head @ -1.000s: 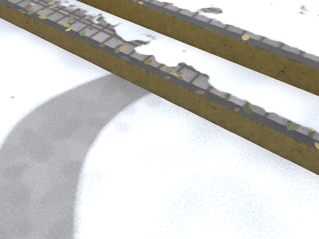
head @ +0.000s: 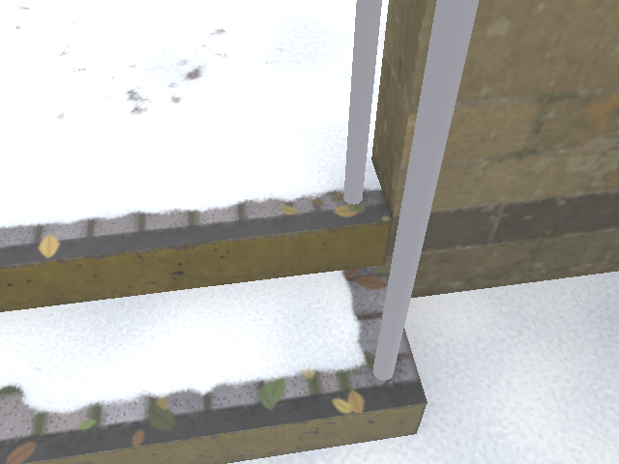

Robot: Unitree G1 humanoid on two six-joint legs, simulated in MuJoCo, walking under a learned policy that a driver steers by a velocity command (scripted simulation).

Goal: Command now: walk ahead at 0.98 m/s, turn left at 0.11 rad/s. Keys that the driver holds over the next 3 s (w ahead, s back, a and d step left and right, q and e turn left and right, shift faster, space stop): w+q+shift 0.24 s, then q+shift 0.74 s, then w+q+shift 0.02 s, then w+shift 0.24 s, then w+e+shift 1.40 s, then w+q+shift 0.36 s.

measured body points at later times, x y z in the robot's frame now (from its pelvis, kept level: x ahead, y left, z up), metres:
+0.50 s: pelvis +0.32 -0.03 -0.03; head +0.36 +0.01 +0.42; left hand +0.34 +0.26 -0.16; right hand +0.56 -0.26 -0.11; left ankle +0.38 +0.01 -0.75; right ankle +0.29 -0.16 -0.65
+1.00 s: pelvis +0.46 -0.06 +0.02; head +0.49 -0.04 +0.47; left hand +0.51 +0.24 -0.02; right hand +0.74 -0.20 -0.09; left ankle +0.37 -0.01 -0.70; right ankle +0.60 -0.09 -0.59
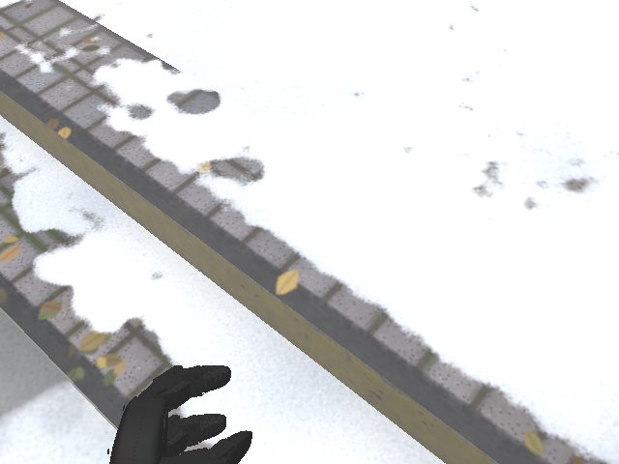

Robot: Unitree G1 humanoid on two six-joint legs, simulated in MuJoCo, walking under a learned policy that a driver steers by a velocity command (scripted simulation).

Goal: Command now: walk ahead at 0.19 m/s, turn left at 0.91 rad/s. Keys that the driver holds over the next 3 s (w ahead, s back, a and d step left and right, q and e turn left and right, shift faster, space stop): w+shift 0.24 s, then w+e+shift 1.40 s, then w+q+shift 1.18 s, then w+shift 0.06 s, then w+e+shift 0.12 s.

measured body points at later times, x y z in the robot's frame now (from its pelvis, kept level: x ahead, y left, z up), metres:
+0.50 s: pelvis -0.03 +0.11 -0.06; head -0.06 +0.17 +0.38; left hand +0.18 +0.31 -0.16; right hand -0.04 -0.15 -0.17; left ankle -0.11 +0.17 -0.76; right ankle -0.04 -0.02 -0.42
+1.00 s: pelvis +0.26 +0.13 +0.03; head +0.28 +0.18 +0.48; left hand +0.43 +0.34 -0.13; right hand +0.31 -0.15 -0.04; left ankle +0.21 +0.29 -0.50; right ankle +0.24 +0.09 -0.60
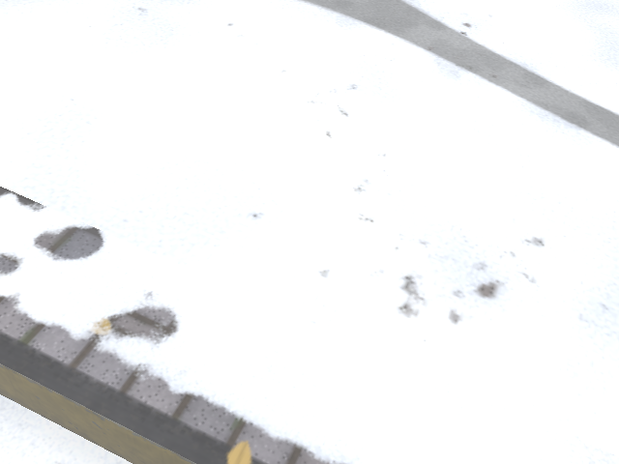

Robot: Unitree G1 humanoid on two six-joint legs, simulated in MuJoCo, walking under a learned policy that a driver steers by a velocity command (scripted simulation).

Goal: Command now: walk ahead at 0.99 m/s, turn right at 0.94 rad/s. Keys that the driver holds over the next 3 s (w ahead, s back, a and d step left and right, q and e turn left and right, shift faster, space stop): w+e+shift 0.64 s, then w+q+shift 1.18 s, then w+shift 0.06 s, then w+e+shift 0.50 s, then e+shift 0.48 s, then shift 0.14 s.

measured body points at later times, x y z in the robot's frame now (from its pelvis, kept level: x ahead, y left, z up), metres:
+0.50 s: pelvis +0.40 +0.08 +0.11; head +0.43 +0.06 +0.55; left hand +0.77 +0.04 +0.15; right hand +0.19 -0.06 -0.03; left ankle +0.31 +0.26 -0.63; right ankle +0.47 -0.06 -0.39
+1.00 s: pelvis +0.83 -0.15 +0.23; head +0.86 -0.17 +0.68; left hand +1.00 +0.11 +0.12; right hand +0.91 -0.47 +0.17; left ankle +1.00 -0.17 -0.48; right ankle +0.55 -0.05 -0.44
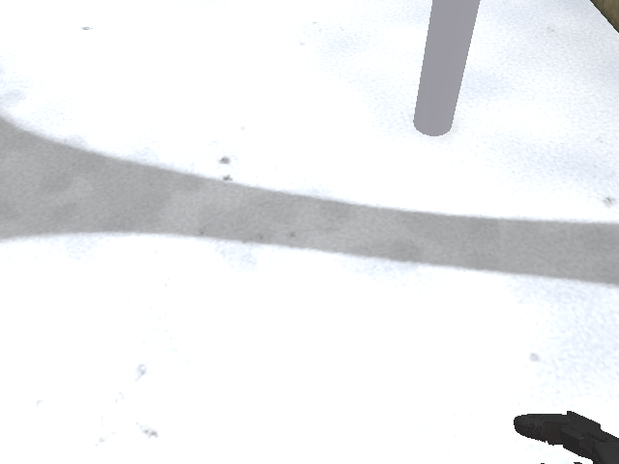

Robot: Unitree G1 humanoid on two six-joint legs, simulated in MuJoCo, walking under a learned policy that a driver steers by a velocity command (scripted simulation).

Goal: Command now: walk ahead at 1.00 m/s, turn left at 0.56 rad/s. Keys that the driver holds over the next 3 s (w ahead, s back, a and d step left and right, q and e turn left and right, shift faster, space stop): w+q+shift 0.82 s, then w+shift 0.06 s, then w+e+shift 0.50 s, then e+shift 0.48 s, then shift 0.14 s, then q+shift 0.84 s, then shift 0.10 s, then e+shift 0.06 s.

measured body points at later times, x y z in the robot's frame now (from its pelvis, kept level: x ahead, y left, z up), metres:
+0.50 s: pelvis +0.48 +0.03 +0.01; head +0.51 +0.03 +0.46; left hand +0.56 +0.34 -0.06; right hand +0.66 -0.23 -0.10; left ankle +0.27 +0.07 -0.59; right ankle +0.59 -0.07 -0.71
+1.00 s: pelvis +0.86 +0.28 +0.01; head +0.88 +0.28 +0.46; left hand +0.75 +0.52 -0.10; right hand +1.12 +0.16 -0.12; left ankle +0.86 +0.29 -0.71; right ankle +0.92 +0.11 -0.59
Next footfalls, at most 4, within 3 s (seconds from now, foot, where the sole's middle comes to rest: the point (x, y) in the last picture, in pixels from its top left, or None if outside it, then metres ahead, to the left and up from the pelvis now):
0.40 right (374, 393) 0.63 -0.06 -0.75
0.86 left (219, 290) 0.88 0.33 -0.75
1.32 right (168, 173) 1.29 0.54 -0.75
1.70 left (103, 112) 1.56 0.82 -0.75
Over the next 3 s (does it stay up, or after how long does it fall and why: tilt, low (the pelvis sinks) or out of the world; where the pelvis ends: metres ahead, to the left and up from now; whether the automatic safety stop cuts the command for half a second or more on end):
stays up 1.45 0.68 0.02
